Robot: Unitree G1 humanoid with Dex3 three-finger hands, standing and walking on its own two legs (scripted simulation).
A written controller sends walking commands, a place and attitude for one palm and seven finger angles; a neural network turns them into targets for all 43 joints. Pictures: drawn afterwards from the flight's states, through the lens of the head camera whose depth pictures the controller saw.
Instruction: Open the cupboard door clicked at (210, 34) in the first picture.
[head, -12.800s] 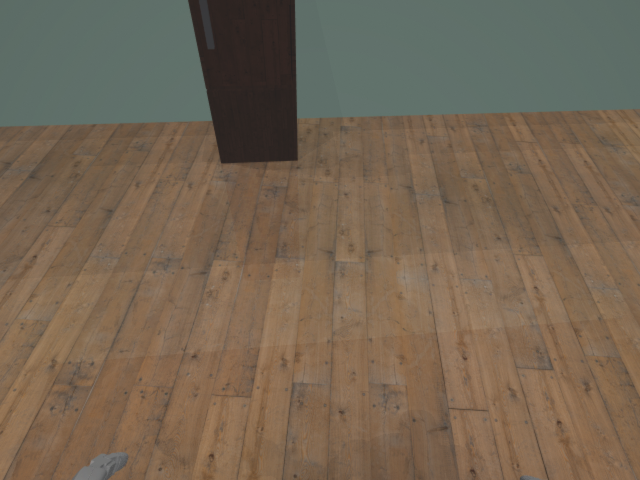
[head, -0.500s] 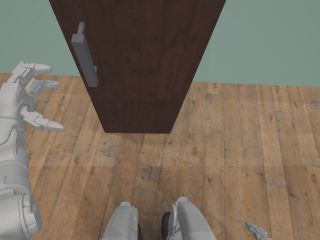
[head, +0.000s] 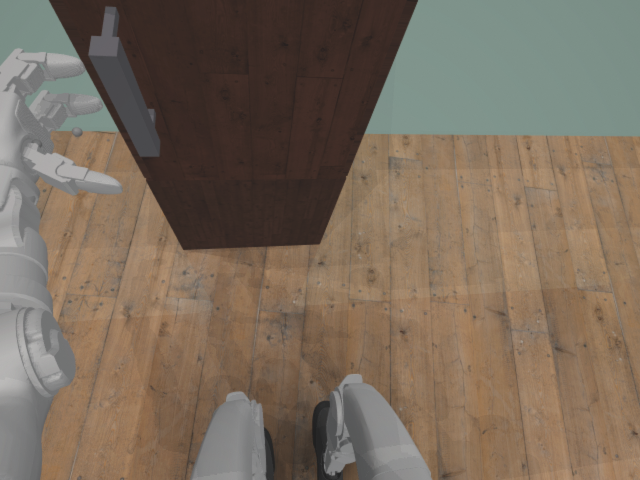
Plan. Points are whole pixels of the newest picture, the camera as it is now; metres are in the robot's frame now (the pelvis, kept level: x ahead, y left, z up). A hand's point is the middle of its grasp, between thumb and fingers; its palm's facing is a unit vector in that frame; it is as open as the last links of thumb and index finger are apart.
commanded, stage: move the hooked fingers beside the handle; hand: left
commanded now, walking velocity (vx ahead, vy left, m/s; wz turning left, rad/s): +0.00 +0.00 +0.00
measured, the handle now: (132, 90) +0.57 +0.19 +0.04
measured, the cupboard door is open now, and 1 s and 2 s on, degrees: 0 0 0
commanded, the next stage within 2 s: slide the fingers in behind the handle in 0.92 s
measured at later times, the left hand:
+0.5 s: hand (69, 127) +0.51 +0.25 +0.04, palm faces +0.02 -1.00 -0.02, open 14.0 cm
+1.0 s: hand (71, 135) +0.50 +0.25 +0.04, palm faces -0.01 -1.00 -0.01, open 14.0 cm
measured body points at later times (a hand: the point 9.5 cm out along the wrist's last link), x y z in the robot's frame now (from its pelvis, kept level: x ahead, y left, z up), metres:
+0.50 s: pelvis +0.01 -0.01 +0.01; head +0.19 +0.04 +0.42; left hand +0.50 +0.30 +0.05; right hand +0.03 -0.28 -0.09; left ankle +0.01 +0.05 -0.62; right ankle +0.05 -0.11 -0.62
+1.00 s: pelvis +0.00 +0.00 +0.00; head +0.18 +0.05 +0.42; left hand +0.50 +0.30 +0.04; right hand +0.03 -0.26 -0.10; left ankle +0.01 +0.05 -0.62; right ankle +0.05 -0.11 -0.62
